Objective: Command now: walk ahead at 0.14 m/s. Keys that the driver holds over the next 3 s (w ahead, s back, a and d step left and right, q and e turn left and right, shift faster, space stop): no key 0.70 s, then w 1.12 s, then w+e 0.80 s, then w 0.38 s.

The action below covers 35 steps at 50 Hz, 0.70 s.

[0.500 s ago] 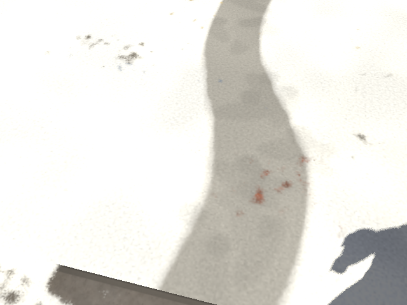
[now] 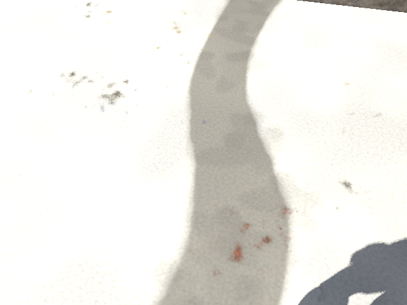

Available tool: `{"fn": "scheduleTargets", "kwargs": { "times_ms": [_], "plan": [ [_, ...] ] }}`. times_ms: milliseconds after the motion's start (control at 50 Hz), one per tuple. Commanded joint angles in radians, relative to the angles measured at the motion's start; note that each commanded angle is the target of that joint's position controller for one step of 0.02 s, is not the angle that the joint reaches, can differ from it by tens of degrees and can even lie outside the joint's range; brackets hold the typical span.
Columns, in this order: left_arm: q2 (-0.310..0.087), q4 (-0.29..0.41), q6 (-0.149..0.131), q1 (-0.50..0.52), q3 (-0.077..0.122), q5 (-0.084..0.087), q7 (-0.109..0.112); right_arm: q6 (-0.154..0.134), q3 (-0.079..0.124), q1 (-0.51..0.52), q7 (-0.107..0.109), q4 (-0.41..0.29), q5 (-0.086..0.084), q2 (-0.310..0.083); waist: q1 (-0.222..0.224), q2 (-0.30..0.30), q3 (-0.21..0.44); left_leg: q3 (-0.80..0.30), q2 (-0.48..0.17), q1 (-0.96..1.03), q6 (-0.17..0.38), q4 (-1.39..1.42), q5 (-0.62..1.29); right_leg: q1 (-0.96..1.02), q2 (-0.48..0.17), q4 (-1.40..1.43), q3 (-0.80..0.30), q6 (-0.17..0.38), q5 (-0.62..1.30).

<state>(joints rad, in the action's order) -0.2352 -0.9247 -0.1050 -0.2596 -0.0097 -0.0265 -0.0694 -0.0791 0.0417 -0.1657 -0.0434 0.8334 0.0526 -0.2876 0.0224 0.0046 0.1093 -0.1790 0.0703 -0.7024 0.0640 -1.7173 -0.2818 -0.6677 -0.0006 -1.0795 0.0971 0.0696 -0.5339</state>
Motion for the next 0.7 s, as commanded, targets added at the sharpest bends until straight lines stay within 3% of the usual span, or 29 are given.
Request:
{"fn": "scheduleTargets", "kwargs": {
  "times_ms": [20,40,60,80,100,120,140,160,180,240,260,280,300,320,360,400,440,480,520,700],
  "plan": [
    [0.003,0.048,-0.024,0.184,0.002,-0.011,0.018,0.006,-0.015,-0.045,0.016,-0.061,0.000,0.010,-0.135,-0.003,0.001,0.017,-0.098,-0.107,-0.022,0.054,-0.036,0.097,-0.236,0.610,-0.404,0.174,0.565],
    [-0.015,0.052,-0.032,0.187,0.011,-0.013,0.034,-0.001,-0.007,-0.023,0.012,-0.056,-0.004,-0.010,-0.120,0.016,0.012,0.030,-0.108,-0.092,-0.042,0.154,0.014,0.134,-0.195,0.642,-0.329,0.144,0.557],
    [-0.008,0.084,-0.043,0.245,0.006,-0.005,0.030,-0.008,-0.004,-0.003,-0.010,-0.060,-0.028,-0.008,-0.139,0.011,0.011,0.090,-0.159,0.015,-0.095,0.373,0.035,0.141,-0.154,0.681,-0.207,0.093,0.640],
    [-0.026,0.103,-0.056,0.276,0.008,0.009,0.028,-0.008,-0.002,0.015,-0.027,-0.058,-0.040,-0.005,-0.147,-0.001,0.011,0.144,-0.184,0.130,-0.141,0.597,0.028,0.130,-0.118,0.703,-0.126,0.047,0.713],
    [-0.056,0.112,-0.078,0.277,0.015,0.023,0.027,-0.011,0.004,0.011,-0.035,-0.040,-0.052,0.003,-0.149,0.055,-0.011,0.190,-0.182,0.281,-0.155,0.673,0.094,0.085,-0.069,0.738,-0.054,-0.028,0.793],
    [-0.108,0.097,-0.089,0.235,0.029,0.038,0.017,-0.019,0.007,0.044,-0.040,-0.048,-0.047,0.003,-0.138,0.091,-0.011,0.194,-0.179,0.333,-0.169,0.767,0.140,0.119,-0.098,0.709,-0.062,-0.027,0.949],
    [-0.154,0.077,-0.093,0.156,0.046,0.043,0.010,-0.022,0.013,0.090,-0.042,-0.057,-0.056,-0.008,-0.113,0.068,-0.017,0.226,-0.142,0.316,-0.168,0.852,0.174,0.230,-0.126,0.682,-0.083,-0.036,1.106],
    [-0.183,0.052,-0.090,0.076,0.064,0.043,0.004,-0.024,0.011,0.144,-0.042,-0.083,-0.060,-0.009,-0.073,0.065,-0.009,0.227,-0.123,0.283,-0.160,0.964,0.233,0.354,-0.142,0.647,-0.094,-0.034,1.161],
    [-0.187,0.048,-0.080,0.054,0.073,0.051,-0.004,-0.025,0.011,0.170,-0.034,-0.090,-0.058,-0.007,-0.067,0.077,-0.007,0.216,-0.128,0.240,-0.144,1.054,0.280,0.457,-0.169,0.626,-0.117,-0.039,1.194],
    [-0.128,0.055,-0.035,0.060,0.074,0.053,-0.031,-0.047,0.026,0.129,-0.007,-0.055,-0.049,-0.023,-0.070,0.073,0.026,0.202,-0.145,0.308,-0.065,1.213,0.528,0.559,-0.177,0.560,-0.131,-0.013,1.105],
    [-0.095,0.063,-0.025,-0.033,0.076,0.051,-0.022,-0.055,0.039,0.199,0.002,-0.073,-0.055,-0.072,0.014,0.010,0.078,0.183,-0.168,0.374,-0.005,1.187,0.713,0.570,-0.119,0.548,-0.097,-0.033,0.974],
    [-0.088,0.047,-0.014,-0.126,0.078,0.047,-0.010,-0.056,0.035,0.262,-0.003,-0.090,-0.057,-0.059,0.065,-0.001,0.115,0.174,-0.184,0.425,0.032,1.166,0.730,0.567,-0.090,0.556,-0.084,-0.044,0.799],
    [-0.105,0.084,0.027,-0.026,0.065,0.005,0.044,0.008,0.019,0.136,0.020,-0.072,-0.092,-0.002,0.023,0.043,0.142,0.183,-0.164,0.529,0.058,1.166,0.655,0.527,-0.056,0.576,-0.067,-0.006,0.848],
    [-0.088,0.109,0.049,0.029,0.058,-0.001,0.063,0.043,0.021,0.127,0.030,-0.071,-0.095,0.006,0.008,0.034,0.124,0.176,-0.166,0.550,0.056,1.176,0.557,0.502,-0.044,0.587,-0.064,0.009,0.781],
    [-0.076,0.137,0.089,0.095,0.049,0.016,0.070,0.075,0.027,0.158,0.039,-0.107,-0.077,-0.009,0.005,-0.026,0.059,0.166,-0.173,0.522,0.045,1.207,0.393,0.467,-0.041,0.616,-0.068,0.025,0.539],
    [-0.081,0.151,0.110,0.119,0.047,0.019,0.075,0.079,0.025,0.187,0.044,-0.125,-0.068,-0.003,0.019,-0.066,-0.003,0.143,-0.177,0.438,0.018,1.250,0.247,0.484,-0.044,0.657,-0.073,0.021,0.386],
    [-0.096,0.155,0.112,0.148,0.047,0.015,0.076,0.069,0.024,0.176,0.055,-0.128,-0.067,-0.008,0.009,-0.043,-0.044,0.167,-0.160,0.420,-0.014,1.238,0.260,0.485,-0.061,0.675,-0.084,0.023,0.382],
    [-0.101,0.141,0.107,0.144,0.047,0.011,0.072,0.063,0.027,0.127,0.072,-0.107,-0.058,-0.016,0.002,-0.024,-0.047,0.177,-0.153,0.455,-0.017,1.225,0.288,0.474,-0.064,0.680,-0.077,0.023,0.401],
    [-0.103,0.124,0.101,0.133,0.047,0.015,0.073,0.062,0.027,0.104,0.084,-0.099,-0.061,-0.014,0.000,-0.027,-0.046,0.174,-0.154,0.482,-0.010,1.217,0.324,0.472,-0.064,0.680,-0.071,0.018,0.412],
    [-0.081,0.045,0.103,0.090,0.045,0.019,0.083,0.074,0.032,0.066,0.099,-0.067,-0.064,0.010,-0.001,-0.036,-0.081,0.162,-0.153,0.521,0.007,1.235,0.291,0.445,-0.057,0.713,-0.056,-0.001,0.306]
  ]
}}
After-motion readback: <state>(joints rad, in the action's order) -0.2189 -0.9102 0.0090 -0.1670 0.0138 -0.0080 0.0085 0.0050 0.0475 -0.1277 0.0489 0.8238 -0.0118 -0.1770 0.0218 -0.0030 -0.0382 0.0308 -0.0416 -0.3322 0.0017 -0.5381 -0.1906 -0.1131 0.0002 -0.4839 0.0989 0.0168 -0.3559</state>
